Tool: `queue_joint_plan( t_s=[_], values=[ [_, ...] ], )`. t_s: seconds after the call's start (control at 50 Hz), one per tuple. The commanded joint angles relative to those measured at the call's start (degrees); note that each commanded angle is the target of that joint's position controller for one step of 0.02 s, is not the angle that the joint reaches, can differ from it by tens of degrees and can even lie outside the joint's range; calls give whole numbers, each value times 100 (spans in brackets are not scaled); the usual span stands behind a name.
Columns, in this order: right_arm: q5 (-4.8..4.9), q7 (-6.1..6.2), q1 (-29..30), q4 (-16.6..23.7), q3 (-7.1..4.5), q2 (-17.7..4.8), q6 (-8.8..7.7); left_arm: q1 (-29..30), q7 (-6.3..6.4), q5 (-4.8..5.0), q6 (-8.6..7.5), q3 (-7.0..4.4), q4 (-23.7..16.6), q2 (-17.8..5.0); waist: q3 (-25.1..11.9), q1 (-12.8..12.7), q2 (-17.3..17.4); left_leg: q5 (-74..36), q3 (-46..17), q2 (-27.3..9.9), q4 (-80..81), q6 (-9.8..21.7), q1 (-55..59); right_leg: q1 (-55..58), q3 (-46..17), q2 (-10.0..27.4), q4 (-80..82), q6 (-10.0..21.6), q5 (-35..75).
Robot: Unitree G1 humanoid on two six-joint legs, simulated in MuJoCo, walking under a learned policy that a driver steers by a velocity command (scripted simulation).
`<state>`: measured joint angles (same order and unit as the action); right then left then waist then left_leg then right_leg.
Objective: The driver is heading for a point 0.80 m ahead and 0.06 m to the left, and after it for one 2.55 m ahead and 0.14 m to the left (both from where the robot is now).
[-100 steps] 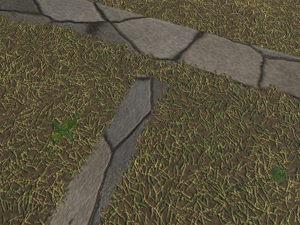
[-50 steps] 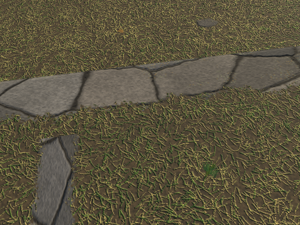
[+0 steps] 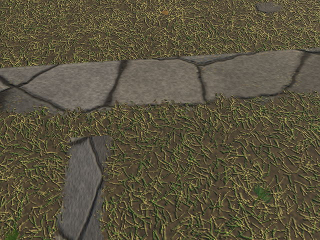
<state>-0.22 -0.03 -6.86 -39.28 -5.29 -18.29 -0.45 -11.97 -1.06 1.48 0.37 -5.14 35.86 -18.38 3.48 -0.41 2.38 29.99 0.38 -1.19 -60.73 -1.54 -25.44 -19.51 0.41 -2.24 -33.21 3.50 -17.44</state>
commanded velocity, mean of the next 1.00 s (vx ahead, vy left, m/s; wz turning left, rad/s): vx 0.82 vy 0.00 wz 0.24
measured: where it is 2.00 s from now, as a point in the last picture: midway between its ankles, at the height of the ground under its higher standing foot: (145, 39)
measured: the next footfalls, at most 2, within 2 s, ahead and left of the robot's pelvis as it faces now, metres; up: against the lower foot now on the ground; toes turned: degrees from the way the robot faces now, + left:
left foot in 0.44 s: +0.41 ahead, +0.11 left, +0.00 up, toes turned -5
right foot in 0.90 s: +0.87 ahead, -0.03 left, +0.00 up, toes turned +25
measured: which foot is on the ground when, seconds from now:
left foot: up 0.00-0.42, down 0.44-0.90, up 0.92-1.00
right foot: down 0.00-0.44, up 0.46-0.88, down 0.90-1.00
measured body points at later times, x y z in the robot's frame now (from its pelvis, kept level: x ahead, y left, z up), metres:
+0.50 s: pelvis +0.28 +0.04 -0.02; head +0.32 +0.04 +0.43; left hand +0.33 +0.32 -0.14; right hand +0.47 -0.24 -0.09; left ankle +0.37 +0.11 -0.73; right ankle +0.03 -0.08 -0.67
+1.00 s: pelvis +0.72 +0.06 -0.01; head +0.75 +0.09 +0.44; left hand +0.82 +0.37 -0.09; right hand +0.84 -0.19 -0.13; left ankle +0.50 +0.11 -0.61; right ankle +0.83 -0.04 -0.73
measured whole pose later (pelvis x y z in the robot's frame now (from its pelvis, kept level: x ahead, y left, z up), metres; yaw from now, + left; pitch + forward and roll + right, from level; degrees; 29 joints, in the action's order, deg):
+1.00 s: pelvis +0.72 +0.06 -0.01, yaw +19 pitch +2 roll -3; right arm 1.8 0.0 -21.2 -45.7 -1.6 -16.6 -3.4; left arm -7.7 -0.6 0.4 -7.6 -2.8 35.1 -16.5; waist 2.4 1.2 1.4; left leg 24.3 -8.0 4.4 -72.6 4.1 -14.1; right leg -23.6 -3.0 -3.7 -31.6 -0.4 -9.7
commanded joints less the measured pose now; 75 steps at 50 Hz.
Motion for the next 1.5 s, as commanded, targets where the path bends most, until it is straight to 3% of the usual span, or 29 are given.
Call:
queue_joint_plan(
  t_s=[0.02, 0.18, 0.34, 0.42, 0.46, 0.48, 0.5, 0.52, 0.56, 0.64, 0.72, 0.84, 0.88, 0.9, 0.92, 0.94, 0.96, 1.0, 1.06, 1.1, 1.16, 1.22, 1.26, 1.28, 1.3, 1.32, 1.36, 1.42, 1.5],
  values=[
    [88, -108, 761, 703, -134, -617, -338, -690, 40, 181, -175, -223, -271, -866, -782, -312, -567, -588, -642, -131, -131, 134, -2342, 2347, -3118, 1669, 2037, 1300, -1782],
    [71, -163, 802, 400, -2, -287, -662, -809, 267, -18, -323, -82, -253, -808, -300, -275, -1207, -2573, -312, 179, 2311, -248, -1023, 1234, -2069, 997, 2149, 931, -489],
    [217, -339, 1588, 781, 178, -363, -739, -1522, 135, 8, -424, -23, 233, -878, 450, -791, -1119, -2364, 24, -219, 2805, 382, -2001, 2370, -1774, 1757, 2317, 869, 358],
    [229, -372, 414, 610, 92, -586, -667, -1066, 189, -140, -361, -23, 225, -1042, -514, 20, -1046, -2140, 687, 415, 2674, 943, -2, 2232, -587, 1509, 963, 515, 5170],
    [250, -254, -2212, -36, -174, -1088, -557, -806, 273, -286, -428, 97, -47, -827, -1846, 1196, -225, -1561, -353, 132, 2361, 1406, 3845, -239, -66, 995, -2309, 94, 5170],
    [245, -279, -2623, -156, -222, -1504, -575, -1216, 182, -252, -621, 366, -257, 71, -2292, 720, 1750, 1359, -3923, -1269, 3601, 2249, 5091, -2220, -350, -80, -4511, -306, -328],
    [242, -265, -2575, -91, -101, -981, -589, -608, 125, -56, -826, 326, -365, -453, -2091, 992, 1213, 2070, -5262, -1494, 4622, 2126, 5233, -3004, -967, -40, -4894, -169, -676],
    [113, -207, -2286, -33, -93, -932, -563, -64, 66, 120, -967, 279, -502, -627, -1206, 931, 678, 1302, -4631, -1457, 4641, 1999, 4665, -3430, -940, 230, -4832, -91, -321],
    [32, -192, -1789, 162, -49, -827, -533, 229, 76, -150, -1121, 338, -531, -452, -566, 504, -449, -155, -3728, -1033, 4714, 1945, 3165, -2917, -889, 530, -3962, -62, 126],
    [165, -94, -1403, 207, 88, -430, -497, 81, 64, -263, -921, 312, -442, -399, 121, -71, -109, -1128, -2790, -453, 5144, 2005, 1617, -2339, -703, 662, -2795, -389, 337],
    [236, 69, -1673, -48, 73, -506, -472, 1409, 15, -333, -984, 442, -873, -42, 499, 320, 32, -2328, -2021, 110, 5225, 1630, 238, -1222, -181, 196, -653, -668, 2191],
    [333, 118, -2101, -441, 17, -522, -408, 1833, 64, 3, -1019, 132, -1061, -530, 22, 331, 384, -3780, -2586, -178, 4404, 1104, 1653, 112, -523, -72, 813, -515, 2284],
    [140, 80, -1773, -355, -48, -769, -299, 397, 161, 83, -1000, -93, -867, -890, -1050, -571, 635, -5651, -2421, -32, 2536, 810, 1841, 1731, -436, 79, 578, -243, 1707],
    [-135, 49, -1467, -170, 71, -507, -291, -1261, 242, 79, -881, -137, -582, -1045, -2227, -1276, 637, -5306, -2165, -37, 842, 739, 1084, 3615, -878, 849, -264, 80, 876],
    [128, 6, -2706, -136, 329, 403, -387, -1857, 139, -123, -856, -219, -131, -1482, -3353, -552, -2213, -1307, -1573, 851, -1590, 391, -1042, 5733, -4270, 2395, 548, 1252, -1365],
    [369, 26, -2734, -268, 416, 132, -398, -2034, 32, -58, -874, -165, -2, -1004, -3226, -691, -2744, -268, -1363, 536, -2283, 396, -1751, 5615, -5638, 2463, 1363, 1275, -2737],
    [368, 19, -1823, -131, 338, -295, -406, -1672, 70, -41, -809, -70, 5, -520, -2021, -881, -1989, -572, -1139, 221, -2254, 483, -2143, 4769, -4710, 2048, 1468, 1054, -2364],
    [60, -50, -319, 303, 398, -205, -596, -1357, 27, -215, -691, -33, 198, -486, -600, -763, -266, -621, -831, 60, -1658, 606, -1985, 2863, -3494, 1490, 1707, 1003, -341],
    [65, -132, -372, 457, 469, 52, -665, -958, 1, -115, -696, 94, 260, -142, -219, -1, -649, -551, -943, -294, -535, 572, -1519, 1656, -3181, 1234, 2062, 1219, 275],
    [-30, -167, -216, 593, 554, 72, -694, -582, 53, 46, -692, 41, 190, -390, 186, 286, -570, -690, -911, -517, 759, 413, -1073, 599, -2956, 1323, 2301, 1199, 216],
    [-4, -263, -149, 529, 521, -122, -776, -443, 109, 86, -673, -145, 102, -924, 98, 395, -520, -2774, -449, -122, 1926, 181, 1527, -1177, -2223, 957, 2528, 881, 192],
    [102, -137, -305, 485, 299, -486, -679, -974, 84, 99, -640, -76, 209, -760, 43, 538, -428, -2447, -409, -3, 2330, 132, 2308, -979, -2049, 843, 1802, 503, 41],
    [71, -20, -1462, 283, 65, -793, -674, -1021, 40, -8, -629, 52, 202, -516, -685, 1266, -121, -2038, -534, -246, 2386, 300, 3807, -1396, -1571, 372, -535, 63, 746],
    [24, 36, -2394, 168, -32, -1214, -644, -1252, 50, -152, -628, 238, 102, 57, -1520, 1345, 1004, -274, -2161, -1459, 2879, 618, 4689, -1925, -1228, 36, -2793, -118, -1099],
    [-55, -38, -2338, 137, -93, -1565, -580, -1882, 109, 317, -672, 340, -143, 298, -1890, 812, 2692, 1857, -5442, -2430, 4520, 1340, 4777, -3012, -913, -1, -4452, -154, -1267],
    [42, -46, -1829, 204, -4, -1075, -565, -1465, 182, 446, -603, 272, -34, -111, -962, 787, 1471, 2427, -5402, -2309, 4838, 1270, 4087, -3536, -861, 350, -5150, -218, -657],
    [-24, -28, -1440, 64, 111, -510, -518, -889, 170, 213, -464, 265, 13, -118, -157, 570, 319, 393, -3445, -1990, 4657, 1140, 3057, -3435, -609, 818, -5181, -178, -38],
    [-60, -9, -774, -117, 159, -90, -552, -545, 41, 159, -215, 240, -128, 94, 303, 44, 509, -1289, -1615, -1619, 4880, 946, 1950, -2958, -775, 1224, -4529, -150, 59],
    [-22, 88, -506, -198, 76, -290, -651, -102, -68, 42, -140, 287, -414, 130, 404, -165, 25, -2618, 2, -1441, 5284, 849, 1784, -2882, -604, 1284, -3530, -197, 1097]
  ],
)
Velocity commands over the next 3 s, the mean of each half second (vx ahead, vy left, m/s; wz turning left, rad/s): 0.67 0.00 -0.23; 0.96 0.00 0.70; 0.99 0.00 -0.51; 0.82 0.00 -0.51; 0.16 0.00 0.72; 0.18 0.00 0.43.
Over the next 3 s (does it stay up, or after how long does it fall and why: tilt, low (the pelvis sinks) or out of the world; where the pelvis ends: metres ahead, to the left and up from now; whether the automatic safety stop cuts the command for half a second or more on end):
stays up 1.80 0.02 0.01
